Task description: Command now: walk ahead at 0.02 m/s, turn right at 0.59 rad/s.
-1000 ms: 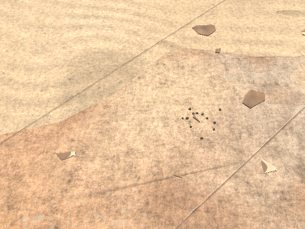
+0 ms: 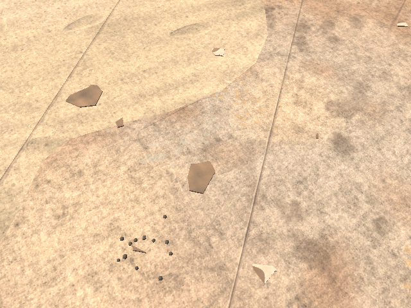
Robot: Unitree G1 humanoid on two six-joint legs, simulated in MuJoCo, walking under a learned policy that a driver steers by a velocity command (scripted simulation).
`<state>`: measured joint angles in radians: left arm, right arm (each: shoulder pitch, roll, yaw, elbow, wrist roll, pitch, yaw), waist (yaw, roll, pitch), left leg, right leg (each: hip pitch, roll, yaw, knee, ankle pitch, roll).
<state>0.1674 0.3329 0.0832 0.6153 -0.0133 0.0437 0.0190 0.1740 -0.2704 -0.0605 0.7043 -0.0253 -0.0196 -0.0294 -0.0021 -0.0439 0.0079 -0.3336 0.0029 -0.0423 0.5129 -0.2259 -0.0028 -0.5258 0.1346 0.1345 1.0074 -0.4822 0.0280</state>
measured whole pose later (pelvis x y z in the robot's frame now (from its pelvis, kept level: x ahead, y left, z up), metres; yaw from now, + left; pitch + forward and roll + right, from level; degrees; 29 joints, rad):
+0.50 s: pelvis -0.01 -0.04 +0.01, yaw -18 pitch +3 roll +2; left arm 0.20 0.29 0.07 0.60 0.00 0.03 0.01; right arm 0.12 -0.33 -0.10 0.71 -0.01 0.01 -0.04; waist 0.01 0.04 0.04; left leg -0.56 0.01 -0.03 1.10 -0.40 -0.08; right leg -0.30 0.04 0.08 0.47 -0.22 -0.05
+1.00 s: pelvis +0.01 -0.02 +0.00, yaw -24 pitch -1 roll +0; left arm 0.21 0.26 0.05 0.69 0.02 0.04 0.01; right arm 0.18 -0.23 -0.02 0.71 -0.02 -0.02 0.00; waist 0.01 -0.02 0.02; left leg -0.22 -0.01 -0.01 0.53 -0.29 0.01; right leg -0.26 0.05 0.12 0.54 -0.27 0.00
